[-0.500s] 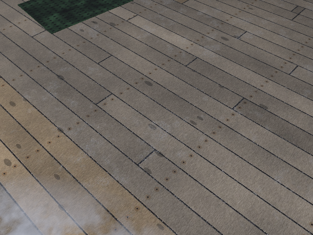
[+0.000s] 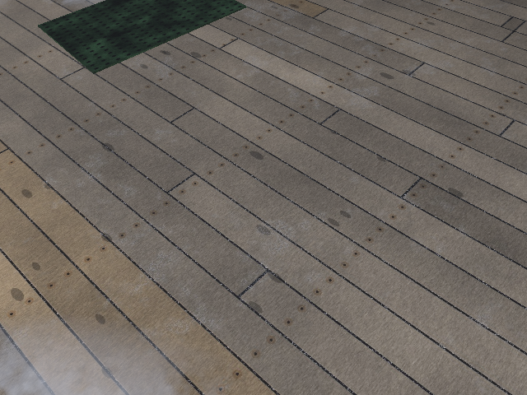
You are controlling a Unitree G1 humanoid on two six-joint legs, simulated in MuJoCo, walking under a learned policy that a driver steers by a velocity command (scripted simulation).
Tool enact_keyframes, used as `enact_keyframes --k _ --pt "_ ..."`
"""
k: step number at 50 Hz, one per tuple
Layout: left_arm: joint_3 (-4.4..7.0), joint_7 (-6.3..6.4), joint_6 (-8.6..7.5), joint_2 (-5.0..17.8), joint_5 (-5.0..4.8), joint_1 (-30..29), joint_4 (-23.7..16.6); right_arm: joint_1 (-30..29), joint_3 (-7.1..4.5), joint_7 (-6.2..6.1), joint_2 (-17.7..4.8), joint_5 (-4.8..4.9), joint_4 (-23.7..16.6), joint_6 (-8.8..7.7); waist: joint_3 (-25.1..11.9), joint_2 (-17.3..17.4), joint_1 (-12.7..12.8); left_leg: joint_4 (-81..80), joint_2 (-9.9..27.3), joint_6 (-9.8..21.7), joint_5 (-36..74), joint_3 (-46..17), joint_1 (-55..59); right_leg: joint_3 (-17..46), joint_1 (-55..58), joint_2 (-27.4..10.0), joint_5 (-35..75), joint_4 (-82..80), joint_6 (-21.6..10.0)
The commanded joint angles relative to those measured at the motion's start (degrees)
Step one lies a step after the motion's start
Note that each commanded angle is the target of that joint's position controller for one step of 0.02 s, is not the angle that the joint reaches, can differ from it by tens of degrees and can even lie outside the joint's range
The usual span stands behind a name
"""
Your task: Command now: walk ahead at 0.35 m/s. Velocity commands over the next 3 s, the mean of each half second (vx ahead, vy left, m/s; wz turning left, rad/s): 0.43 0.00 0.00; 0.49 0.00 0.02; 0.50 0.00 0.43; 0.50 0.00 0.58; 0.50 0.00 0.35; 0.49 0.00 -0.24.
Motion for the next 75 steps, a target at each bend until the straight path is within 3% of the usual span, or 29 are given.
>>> enact_keyframes --k 1,2,3,5,8,12,16,18,20,21,22,23,24,26,30,34,43,46,48,49,50,51,53,56,59,65,70,73,75 --pt "3.60 -0.13 -1.07 13.54 -0.29 17.40 3.61 -12.28 -0.19 0.36 -3.51 -0.39 -9.10 -2.40 2.82 -16.61 8.59 15.22 -3.17 1.78 0.76 4.11 -30.09 28.41 24.08 -15.49 -5.67 -17.59 -9.54" --pt "2.87 -0.53 -1.71 12.16 0.68 17.89 3.11 -12.48 -0.63 0.32 -5.22 0.07 -9.67 -3.44 3.09 -15.98 8.31 28.64 -3.44 1.71 -8.78 -0.05 -38.43 38.98 26.68 -22.01 -0.12 -19.55 -13.68" --pt "1.64 -0.63 -2.34 8.25 1.35 14.92 2.04 -10.62 -0.89 0.84 -5.96 1.04 -9.00 -4.03 4.12 -9.58 5.74 35.95 -0.66 3.19 -6.82 -3.57 -41.91 35.02 26.93 -21.68 4.36 -18.05 -13.13" --pt "0.68 -0.98 -2.37 6.42 1.32 11.95 0.61 -11.17 -0.96 1.73 -5.11 0.70 -8.97 -4.59 4.40 -4.37 3.57 37.10 3.05 4.88 1.64 -2.34 -45.60 25.84 26.78 -18.89 10.40 -19.15 -10.08" --pt "-0.54 -0.44 -1.02 4.32 1.25 11.97 0.40 -13.47 -0.88 2.96 -3.56 -0.32 -10.18 -4.15 5.08 -6.66 2.75 29.85 5.07 2.84 8.47 0.79 -40.51 15.06 20.51 -14.82 22.22 -21.34 -7.70" --pt "-0.26 1.17 -0.57 8.34 1.58 11.16 -1.05 -23.47 0.83 3.31 -0.29 -0.57 -14.38 -3.48 7.96 -6.43 4.10 9.51 1.97 0.33 19.78 5.25 -27.82 7.55 6.69 -10.95 20.93 -26.03 -6.77" --pt "0.52 1.25 -1.00 9.80 0.27 13.63 0.04 -26.18 0.23 3.39 -3.56 0.16 -16.43 -2.95 9.02 -7.83 2.97 0.74 0.90 2.64 24.27 3.50 -22.72 6.89 10.23 -14.51 22.54 -26.76 -5.85" --pt "0.93 1.16 -0.54 10.37 0.60 12.55 -0.27 -23.29 -0.83 3.48 -5.77 -0.01 -16.11 -3.09 5.81 -8.07 0.25 -0.02 -0.37 4.63 22.54 3.55 -18.59 5.66 15.25 -15.68 36.94 -21.13 -4.36" --pt "1.06 1.07 0.65 10.42 1.50 11.43 -0.95 -10.50 -2.92 3.06 -8.84 0.04 -12.49 -2.75 -3.21 -8.94 -6.51 1.12 -3.75 7.32 19.30 5.96 -2.64 2.91 15.13 -13.46 54.37 -4.60 -2.28" --pt "0.50 1.03 0.98 9.35 2.10 11.18 -1.93 -0.82 -3.93 2.56 -10.85 0.05 -9.96 -2.36 -9.09 -7.35 -10.59 2.38 0.70 9.54 17.71 1.14 12.62 2.06 5.43 -11.26 46.56 9.46 -0.71" --pt "-1.75 0.26 0.17 1.05 2.09 19.03 -2.82 6.06 -5.16 2.52 -16.35 -1.52 -8.17 -2.12 -19.55 8.11 -7.44 -2.45 16.76 19.21 2.27 -26.64 34.04 0.50 -16.42 -1.35 17.62 34.41 2.90" --pt "-1.79 -0.25 -1.53 1.86 1.04 17.98 -1.82 5.35 -3.75 2.92 -12.10 -1.34 -7.78 -2.14 -22.06 10.89 -7.44 -15.04 20.78 20.61 -6.42 -44.36 32.80 8.59 -23.15 1.79 -11.93 44.88 2.12" --pt "-0.21 -0.54 -2.63 7.46 -0.82 11.39 -4.31 -0.79 -2.74 3.07 -9.14 -0.89 -8.39 -2.60 -10.50 8.05 -6.12 -16.76 18.94 17.07 -8.25 -37.23 23.42 8.73 -28.89 -1.85 -9.47 48.96 0.71" --pt "0.34 0.29 -3.00 8.42 -0.58 5.18 -6.16 -9.74 -1.69 3.50 -5.96 -1.60 -9.91 -3.37 -0.97 -0.13 -2.32 -19.62 14.92 14.49 4.38 -21.80 5.13 5.97 -25.61 -7.50 0.28 43.51 -0.08" --pt "0.40 1.02 -0.30 4.45 0.68 7.40 -6.27 -10.77 -1.34 3.79 -5.04 -2.01 -8.39 -4.23 1.02 2.55 2.08 -24.69 10.87 14.81 12.67 -11.36 -6.83 5.64 -18.31 -10.88 4.65 34.84 1.15" --pt "0.84 1.08 -0.30 5.74 1.76 -2.13 -10.17 -5.78 -1.99 1.96 -7.91 -1.94 -6.62 -3.97 3.51 -0.44 0.32 -26.57 10.82 15.09 15.43 -8.26 -3.60 5.23 -26.60 -11.46 16.18 21.02 3.55" --pt "-0.31 -1.55 -1.75 5.21 0.58 -17.81 -16.05 3.59 -2.46 0.87 -9.13 -0.60 -2.71 -1.93 5.26 0.19 -4.29 -21.70 12.39 11.90 21.48 -3.60 9.15 2.59 -24.81 -6.95 22.19 -1.36 2.44" --pt "0.55 -2.10 -2.22 7.56 0.60 -14.59 -16.38 3.20 -2.89 0.80 -10.14 -0.55 -2.69 -0.92 2.62 2.56 -1.29 -14.59 13.62 10.35 35.22 -4.55 12.65 0.98 -17.16 -4.45 15.07 -3.86 -0.01" --pt "3.32 -1.37 -2.52 13.53 1.18 3.67 -11.62 1.39 -1.66 0.86 -7.54 -1.27 -4.29 -0.62 -9.70 0.81 7.36 7.13 7.89 7.47 41.03 -0.95 3.48 3.06 9.72 -6.41 16.37 -2.81 -4.16" --pt "5.10 -0.96 -2.06 19.80 2.15 12.39 -9.83 7.12 0.38 1.44 -1.05 -1.56 -5.78 -1.61 -19.96 -11.53 6.86 30.52 -1.00 2.68 19.15 3.63 -21.07 26.61 35.49 -22.22 9.18 -3.81 -12.53" --pt "3.81 -0.96 -1.72 15.42 1.82 13.29 -9.54 7.06 0.33 1.42 -1.94 -0.62 -4.83 -2.86 -23.91 -15.61 7.41 40.59 -4.13 2.71 -10.36 -4.27 -29.47 41.27 37.79 -26.59 3.35 -11.85 -14.45" --pt "2.51 -0.77 -1.78 11.55 1.65 8.66 -10.28 2.09 -1.51 1.41 -8.17 1.24 -5.99 -3.50 -14.53 -11.77 7.01 44.82 -0.72 3.78 -7.81 -6.66 -34.06 32.96 30.18 -24.50 1.67 -13.29 -10.91" --pt "1.15 -0.82 -2.08 7.20 1.63 0.00 -11.57 -3.06 -2.03 0.70 -7.70 0.88 -6.96 -3.16 -3.79 -6.08 3.81 39.90 4.19 3.99 1.95 -4.40 -32.23 18.64 14.24 -19.80 7.03 -17.85 -7.13" --pt "0.85 -1.23 -2.86 4.90 2.41 -3.21 -10.77 -0.14 -2.40 0.64 -4.00 0.37 -5.91 -0.72 -0.29 -7.91 0.01 36.50 6.56 3.66 8.39 -4.48 -24.95 7.37 3.94 -15.13 14.53 -22.30 -5.14" --pt "1.60 -0.49 -3.27 7.42 2.71 -2.85 -9.83 -2.60 -2.50 0.76 -3.06 0.01 -8.25 0.49 2.40 -6.06 -1.02 32.05 7.01 2.11 13.79 -5.36 -29.29 1.89 2.88 -16.52 20.54 -24.36 -7.07" --pt "2.33 1.23 -2.28 10.11 2.25 0.55 -8.95 -13.89 -1.76 2.66 -1.24 -0.78 -12.83 -0.31 4.85 -3.67 2.26 12.48 5.63 2.23 26.71 0.35 -29.82 -7.08 6.96 -15.57 23.08 -25.43 -5.47" --pt "3.15 1.47 -0.04 11.64 0.97 4.38 -7.68 -20.03 -1.62 4.54 -1.70 -0.44 -17.53 -0.17 6.06 -3.94 3.27 6.37 3.94 4.95 20.11 3.91 -32.52 -9.90 18.25 -19.04 33.61 -19.60 -4.48" --pt "3.86 1.98 1.33 14.01 0.67 2.30 -8.90 -13.71 -3.47 4.97 -5.18 -0.12 -17.81 0.25 0.13 -7.30 -1.95 6.53 -2.04 8.38 11.99 8.81 -20.09 -12.22 19.68 -18.57 60.41 -5.68 -2.43" --pt "3.54 2.19 1.62 13.94 0.86 0.87 -10.21 3.29 -7.05 3.57 -11.73 0.11 -13.80 0.71 -8.79 -3.60 -10.90 0.72 -3.58 12.71 14.80 3.96 6.99 -13.42 5.84 -14.68 50.03 20.13 1.52"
